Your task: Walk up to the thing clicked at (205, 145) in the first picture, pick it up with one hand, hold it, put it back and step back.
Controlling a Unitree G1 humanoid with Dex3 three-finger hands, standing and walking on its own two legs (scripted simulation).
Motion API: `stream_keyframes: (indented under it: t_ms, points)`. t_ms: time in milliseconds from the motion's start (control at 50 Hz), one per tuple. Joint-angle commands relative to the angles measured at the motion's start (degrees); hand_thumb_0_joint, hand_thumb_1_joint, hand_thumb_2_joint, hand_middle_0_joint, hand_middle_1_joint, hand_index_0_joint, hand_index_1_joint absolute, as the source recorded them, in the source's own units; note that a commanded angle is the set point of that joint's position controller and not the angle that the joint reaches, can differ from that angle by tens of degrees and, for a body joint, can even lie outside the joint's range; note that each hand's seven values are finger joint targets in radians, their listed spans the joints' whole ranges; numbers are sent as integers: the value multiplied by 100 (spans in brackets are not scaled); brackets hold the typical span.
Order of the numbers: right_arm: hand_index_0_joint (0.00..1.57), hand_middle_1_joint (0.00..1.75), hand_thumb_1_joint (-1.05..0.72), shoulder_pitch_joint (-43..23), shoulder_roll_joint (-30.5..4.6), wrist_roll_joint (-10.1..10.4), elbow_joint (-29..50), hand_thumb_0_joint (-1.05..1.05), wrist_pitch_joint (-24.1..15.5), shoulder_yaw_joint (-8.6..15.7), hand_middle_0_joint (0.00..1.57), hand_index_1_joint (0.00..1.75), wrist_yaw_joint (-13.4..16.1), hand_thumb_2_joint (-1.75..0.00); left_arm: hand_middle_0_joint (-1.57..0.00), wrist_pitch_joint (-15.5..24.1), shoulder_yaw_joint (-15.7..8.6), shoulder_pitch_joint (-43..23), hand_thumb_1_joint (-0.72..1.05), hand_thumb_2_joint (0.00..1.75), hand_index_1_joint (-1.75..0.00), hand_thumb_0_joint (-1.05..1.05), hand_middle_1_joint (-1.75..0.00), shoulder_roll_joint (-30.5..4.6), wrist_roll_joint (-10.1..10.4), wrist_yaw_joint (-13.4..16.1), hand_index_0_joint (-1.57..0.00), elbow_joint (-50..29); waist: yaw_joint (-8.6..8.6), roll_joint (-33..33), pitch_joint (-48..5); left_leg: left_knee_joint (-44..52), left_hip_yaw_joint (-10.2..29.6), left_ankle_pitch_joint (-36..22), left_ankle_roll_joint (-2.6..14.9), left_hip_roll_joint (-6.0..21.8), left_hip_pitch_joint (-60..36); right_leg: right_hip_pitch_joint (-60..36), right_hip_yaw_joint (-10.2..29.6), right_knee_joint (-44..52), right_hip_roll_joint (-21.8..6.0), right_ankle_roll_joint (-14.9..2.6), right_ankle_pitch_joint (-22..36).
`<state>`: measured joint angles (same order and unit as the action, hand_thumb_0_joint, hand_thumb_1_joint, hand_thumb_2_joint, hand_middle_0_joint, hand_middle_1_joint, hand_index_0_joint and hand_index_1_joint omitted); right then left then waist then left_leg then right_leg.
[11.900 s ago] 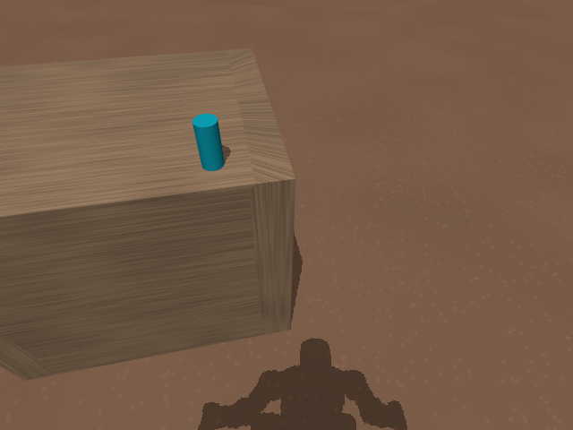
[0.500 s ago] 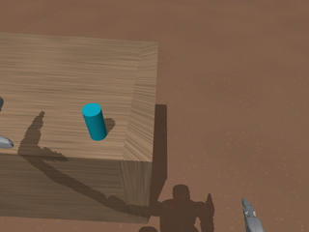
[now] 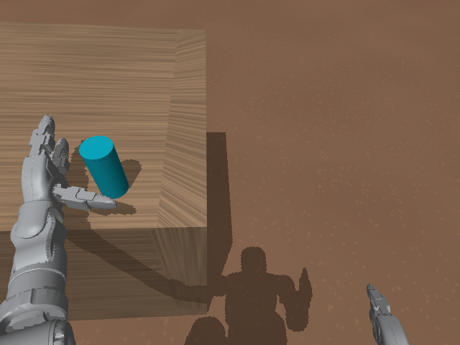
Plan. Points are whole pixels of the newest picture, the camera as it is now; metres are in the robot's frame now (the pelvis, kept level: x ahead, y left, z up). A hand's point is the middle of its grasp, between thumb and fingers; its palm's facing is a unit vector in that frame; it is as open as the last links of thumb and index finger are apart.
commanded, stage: close in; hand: left
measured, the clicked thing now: (106, 169) +0.44 +0.19 +0.07
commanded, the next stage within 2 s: rest palm in 0.28 s
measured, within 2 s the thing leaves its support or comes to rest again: leaves its support in 1.70 s
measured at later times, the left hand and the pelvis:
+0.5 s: hand (108, 181) +0.41 +0.18 +0.07, palm faces +0.13 -0.99 +0.03, open 17.5 cm; pelvis -0.01 +0.00 -0.01, yaw +1 degrees
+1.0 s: hand (110, 168) +0.44 +0.19 +0.07, palm faces +0.14 -0.99 +0.03, open 11.4 cm; pelvis -0.02 +0.00 -0.01, yaw +0 degrees
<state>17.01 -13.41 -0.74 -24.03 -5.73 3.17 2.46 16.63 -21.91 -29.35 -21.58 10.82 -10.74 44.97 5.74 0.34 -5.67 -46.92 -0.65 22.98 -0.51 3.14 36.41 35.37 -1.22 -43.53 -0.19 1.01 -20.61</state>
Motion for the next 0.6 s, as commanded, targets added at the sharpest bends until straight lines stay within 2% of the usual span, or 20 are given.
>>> stream_keyframes:
  t_ms: [0, 20, 60, 100, 140, 160, 180, 240, 260, 280, 320, 360, 380, 420, 440, 480, 520, 540, 560, 580]
  points:
    - [5, 5, 55, -221, -841, 102, 1159, 0, -221, 390, 5, 5, 27, -5, -5, 306, -21, -1715, -42, 3, -2, 0, -3, -1312, 73, 30, -6, -1465, -247, -463, -2103, 377, 80, -2210, 69, -168, -1230, -920, -59, 220, 64, -168, 1906]
    - [5, 5, 54, -101, -743, 111, 1233, 0, -179, 297, 5, 5, 16, -5, -5, 282, 49, -1812, -46, 1, -2, 0, -3, -1261, 61, 28, -7, -1464, -206, -380, -2074, 345, 58, -2137, 93, -186, -1180, -946, -30, 229, 49, -144, 1937]
    - [5, 5, 54, 5, -1017, 140, 1423, 0, -150, 568, 5, 5, 34, -5, -5, 186, -15, -1545, -47, 2, -2, 0, -4, -1153, 118, 50, -7, -1288, -149, -102, -2012, 337, 50, -2046, 125, -193, -1096, -952, -17, 207, 46, -122, 1980]
    - [5, 5, 55, 295, -717, 150, 1360, 0, -123, 295, 5, 5, -6, -4, -5, 197, 233, -1917, -48, 2, -2, 0, -3, -961, 123, 60, -7, -1841, -96, -252, -1968, 306, 17, -2092, 140, -215, -1288, -784, -16, 198, 37, -109, 2018]
    - [5, 5, 54, 360, -901, 165, 1427, 0, -110, 517, 5, 5, 3, -5, -5, 124, 209, -1717, -49, 0, -1, 0, -2, -916, 124, 96, -7, -1693, -60, -228, -1948, 286, 31, -2130, 136, -208, -1371, -687, -39, 172, 38, -107, 1981]
    - [5, 5, 54, 269, -808, 159, 1680, 0, -127, 405, 5, 5, -13, -5, -6, 114, 384, -1848, -51, 0, -1, 0, -2, -755, 105, 89, -7, -1829, -29, -210, -2073, 253, 40, -2150, 144, -209, -1451, -694, -35, 179, 28, -91, 2017]
    - [5, 5, 54, 361, -820, 164, 1603, 0, -118, 414, 5, 5, -9, -5, -5, 109, 310, -1813, -52, 1, -1, 0, -3, -852, 103, 110, -7, -1788, -27, -133, -1952, 247, 20, -2115, 162, -228, -1377, -764, -21, 164, 20, -74, 2081]
    - [5, 5, 54, 442, -818, 132, 1537, 0, -73, 455, 5, 5, -32, -5, -6, 102, 365, -1895, -51, 1, -1, 0, -2, -806, 54, 181, -7, -1949, -68, -393, -2073, 181, 26, -2348, 149, -231, -1492, -672, -17, 94, -11, -89, 2230]
    - [5, 5, 54, 244, -714, 131, 1764, 0, -84, 335, 5, 5, -42, -5, -7, 110, 415, -2059, -52, 1, -1, 0, -3, -770, 10, 231, -8, -2093, -119, -306, -2143, 204, 40, -2240, 148, -228, -1489, -714, -27, 102, -8, -92, 2109]
    - [5, 5, 54, 233, -780, 127, 1789, 0, -69, 432, 5, 5, -30, -5, -7, 91, 478, -1988, -54, 2, -2, 0, -3, -657, -10, 291, -8, -1883, -82, -267, -2065, 223, 38, -2154, 139, -225, -1453, -686, -35, 106, -6, -99, 2012]
    - [5, 5, 53, 324, -869, 100, 1660, 0, -44, 528, 5, 5, -34, -5, -7, 107, 345, -2000, -55, 3, -3, 0, -3, -740, -5, 402, -8, -1816, -111, -322, -1978, 246, 47, -2037, 116, -214, -1407, -635, -46, 107, 3, -114, 1834]
    - [5, 5, 52, 269, -772, 86, 1900, 0, -47, 450, 5, 5, -51, -6, -11, 140, 546, -2152, -61, 1, -1, 0, 0, -571, -75, 482, -10, -1902, -90, -300, -1999, 267, 41, -1853, 119, -218, -1337, -708, -42, 111, 4, -123, 1702]
    - [5, 5, 52, 323, -750, 75, 1779, 0, -24, 434, 5, 5, -53, -6, -11, 131, 475, -1952, -61, 2, -2, 0, -1, -539, -87, 524, -10, -1603, -176, -281, -1818, 323, 78, -1759, 94, -203, -1217, -663, -72, 105, 19, -146, 1540]
    - [5, 5, 52, 234, -832, 64, 2040, 0, 2, 545, 5, 5, -57, -6, -12, 181, 322, -1979, -61, 0, -2, 0, -1, -738, -147, 651, -11, -1723, -206, -255, -1958, 305, 32, -1614, 111, -235, -1111, -792, -40, 129, 4, -139, 1500]
    - [5, 5, 51, 287, -793, 59, 2025, 0, 20, 519, 5, 5, -65, -5, -20, 185, 374, -1835, -61, 0, -9, 0, -9, -607, -165, 695, -19, -1612, -191, -176, -1904, 311, 16, -1571, 121, -240, -1071, -806, -31, 125, 9, -132, 1514]
    - [5, 5, 51, 349, -623, 66, 2145, 0, 32, 331, 5, 5, -83, -5, -34, 226, 320, -1892, -61, 5, -18, 0, -19, -678, -190, 719, -34, -1554, -196, -86, -1939, 279, -8, -1591, 141, -251, -938, -926, 6, 112, -9, -118, 1600]
    - [5, 5, 51, 214, -850, 63, 2228, 0, 31, 555, 5, 5, -51, -5, -42, 286, 157, -2216, -61, 8, -25, 0, -26, -1028, -235, 773, -43, -1557, -152, -167, -1853, 326, -3, -1396, 131, -244, -876, -856, 26, 110, 5, -137, 1405]
    - [5, 5, 51, 283, -793, 37, 2118, 0, 58, 532, 5, 5, -60, -5, -46, 333, 166, -2468, -61, 10, -28, 0, -29, -1043, -267, 799, -47, -1638, -136, -270, -1900, 300, -3, -1330, 126, -252, -868, -753, 37, 112, 2, -132, 1348]
    - [5, 5, 51, 215, -720, 40, 2187, 0, 30, 466, 5, 5, -72, -5, -48, 313, 285, -2373, -57, 11, -30, 0, -31, -795, -256, 795, -49, -1310, -136, -258, -1754, 352, 17, -1126, 107, -248, -847, -687, 22, 105, 8, -145, 1133]
    - [5, 5, 51, 126, -736, 49, 2234, 0, -3, 528, 5, 5, -59, -5, -50, 355, 313, -2574, -57, 12, -32, 0, -33, -784, -230, 801, -51, -1479, -88, -232, -1790, 356, 5, -1018, 111, -238, -888, -606, 35, 121, 16, -146, 1046]
